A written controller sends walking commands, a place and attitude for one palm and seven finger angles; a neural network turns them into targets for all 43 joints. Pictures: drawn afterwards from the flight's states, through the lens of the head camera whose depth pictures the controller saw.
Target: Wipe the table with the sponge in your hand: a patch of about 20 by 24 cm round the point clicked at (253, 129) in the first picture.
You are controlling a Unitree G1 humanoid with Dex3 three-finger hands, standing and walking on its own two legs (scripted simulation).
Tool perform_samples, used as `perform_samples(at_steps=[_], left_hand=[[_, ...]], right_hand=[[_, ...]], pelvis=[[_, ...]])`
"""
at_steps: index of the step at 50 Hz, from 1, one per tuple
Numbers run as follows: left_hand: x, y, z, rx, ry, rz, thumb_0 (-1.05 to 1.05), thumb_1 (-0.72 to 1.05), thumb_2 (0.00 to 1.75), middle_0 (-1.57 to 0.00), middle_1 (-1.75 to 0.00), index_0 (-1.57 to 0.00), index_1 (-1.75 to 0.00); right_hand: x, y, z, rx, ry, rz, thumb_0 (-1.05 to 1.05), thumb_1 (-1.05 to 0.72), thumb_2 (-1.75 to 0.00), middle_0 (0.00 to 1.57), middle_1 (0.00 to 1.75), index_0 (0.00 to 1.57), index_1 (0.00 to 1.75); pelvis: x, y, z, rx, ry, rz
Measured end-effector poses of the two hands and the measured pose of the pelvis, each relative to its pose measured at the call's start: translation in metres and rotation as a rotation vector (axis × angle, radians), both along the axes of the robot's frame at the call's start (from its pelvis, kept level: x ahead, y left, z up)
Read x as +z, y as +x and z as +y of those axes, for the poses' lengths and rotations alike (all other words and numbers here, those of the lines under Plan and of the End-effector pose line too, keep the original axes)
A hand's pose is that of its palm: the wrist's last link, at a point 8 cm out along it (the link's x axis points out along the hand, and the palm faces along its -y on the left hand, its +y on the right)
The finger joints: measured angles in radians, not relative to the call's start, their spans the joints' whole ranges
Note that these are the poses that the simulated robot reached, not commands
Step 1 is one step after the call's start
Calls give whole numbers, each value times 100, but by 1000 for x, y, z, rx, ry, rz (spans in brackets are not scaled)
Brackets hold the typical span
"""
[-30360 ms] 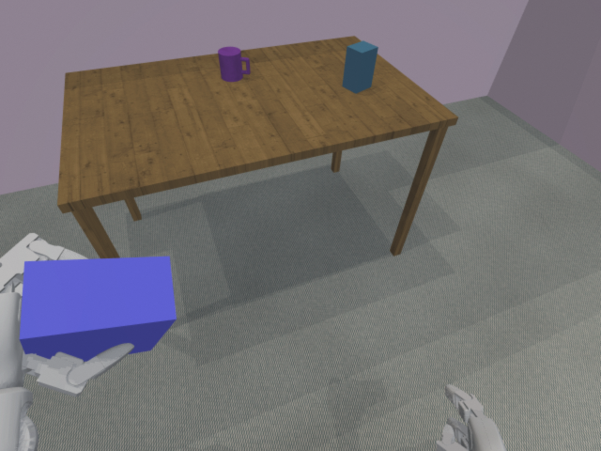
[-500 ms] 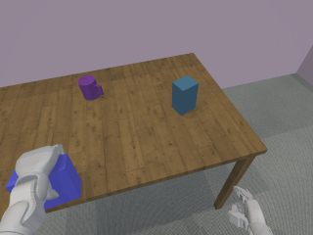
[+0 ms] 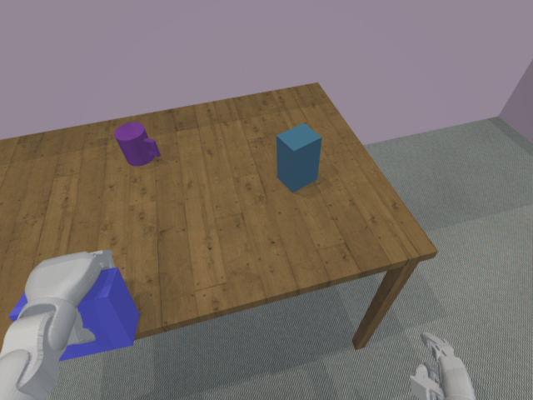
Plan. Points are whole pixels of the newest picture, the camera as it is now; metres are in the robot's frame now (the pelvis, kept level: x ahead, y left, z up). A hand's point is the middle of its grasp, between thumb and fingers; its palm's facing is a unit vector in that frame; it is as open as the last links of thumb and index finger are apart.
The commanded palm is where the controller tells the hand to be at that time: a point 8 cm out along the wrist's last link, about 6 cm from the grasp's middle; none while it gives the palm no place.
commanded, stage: move the sponge above the wiping area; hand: left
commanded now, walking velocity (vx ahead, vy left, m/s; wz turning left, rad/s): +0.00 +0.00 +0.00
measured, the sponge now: (86, 322) +0.20 +0.34 -0.04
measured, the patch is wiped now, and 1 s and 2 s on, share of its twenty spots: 0.00 0.00 0.00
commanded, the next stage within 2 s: lower the sponge onto the table in 1.26 s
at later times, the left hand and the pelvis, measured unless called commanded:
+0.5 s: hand (68, 300) +0.21 +0.33 +0.03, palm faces -0.08 -0.03 -1.00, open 10.2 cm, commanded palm +0.21 +0.36 +0.11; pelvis +0.01 +0.01 +0.00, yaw +0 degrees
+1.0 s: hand (53, 273) +0.24 +0.36 +0.06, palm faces +0.10 +0.02 -0.99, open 10.2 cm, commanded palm +0.21 +0.37 +0.11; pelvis +0.00 +0.03 +0.00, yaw -2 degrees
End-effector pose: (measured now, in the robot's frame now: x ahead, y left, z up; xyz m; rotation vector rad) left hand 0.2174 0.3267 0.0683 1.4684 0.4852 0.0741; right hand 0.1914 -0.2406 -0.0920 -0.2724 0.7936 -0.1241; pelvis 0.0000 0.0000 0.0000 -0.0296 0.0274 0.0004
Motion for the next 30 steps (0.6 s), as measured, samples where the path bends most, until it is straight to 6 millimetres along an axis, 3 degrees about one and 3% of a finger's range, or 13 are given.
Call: perform_samples(at_steps=[2,4,9,11,14,17,20,22,25,27,30], left_hand=[[11,8,-13,-102,36,-92,0,-50,99,-72,-133,-73,-133],[27,15,-14,-137,104,-191,0,-50,99,-73,-133,-74,-133],[63,25,25,105,178,-340,0,-50,99,-72,-134,-73,-133],[63,20,44,233,172,-292,0,-50,99,-72,-134,-73,-133],[45,5,59,325,153,-109,0,-50,99,-72,-134,-73,-134],[15,-11,51,274,81,47,0,-50,99,-72,-135,-73,-134],[-4,-20,25,126,-10,60,0,-50,99,-72,-135,-73,-134],[0,-22,9,19,-10,-10,0,-50,100,-72,-134,-73,-133],[22,-21,1,-91,77,-168,0,-50,100,-73,-134,-74,-133],[39,-17,9,-82,149,-266,0,-50,100,-73,-134,-74,-133],[55,-9,37,73,178,-347,0,-50,100,-73,-134,-74,-133]], right_hand=[[0,0,-1,1,-14,1,1,-90,-90,20,30,20,30],[-1,1,-2,-7,-7,10,1,-90,-90,20,30,20,30],[-7,3,-1,-54,75,40,1,-90,-90,20,30,20,30],[-7,4,-1,-66,103,43,1,-90,-90,20,30,20,30],[-5,8,-1,-64,116,33,1,-90,-90,20,30,20,30],[-2,13,0,-40,85,12,1,-90,-90,21,30,20,30],[2,19,6,-3,30,-3,1,-90,-90,20,30,20,30],[4,23,12,26,0,-10,1,-90,-90,20,30,20,30],[4,29,25,63,-9,-16,1,-90,-90,20,29,20,30],[2,32,34,70,16,-15,1,-90,-90,20,29,20,30],[0,34,46,53,75,-9,1,-90,-90,20,30,20,30]], pelvis=[[0,2,-1,-10,0,3],[-1,4,-2,-25,1,8],[0,9,-2,-48,9,24],[1,12,-1,-47,12,28],[1,15,1,-33,12,24],[1,16,5,-15,6,21],[0,15,9,-7,1,16],[0,15,11,-3,-2,15],[-2,13,14,-4,-7,17],[-3,10,16,-6,-10,21],[-3,5,18,-11,-9,25]])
